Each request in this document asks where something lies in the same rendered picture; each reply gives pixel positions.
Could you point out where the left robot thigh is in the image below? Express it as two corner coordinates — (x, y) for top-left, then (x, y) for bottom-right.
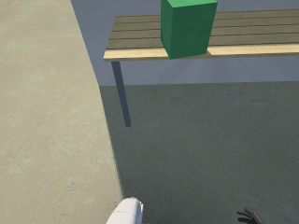
(106, 198), (144, 224)

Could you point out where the right robot hand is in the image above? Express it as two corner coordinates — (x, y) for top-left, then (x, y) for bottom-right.
(236, 206), (264, 224)

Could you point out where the carton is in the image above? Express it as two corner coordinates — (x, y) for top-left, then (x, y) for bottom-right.
(161, 0), (218, 60)

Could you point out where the table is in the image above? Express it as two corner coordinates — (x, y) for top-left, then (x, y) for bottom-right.
(103, 8), (299, 127)

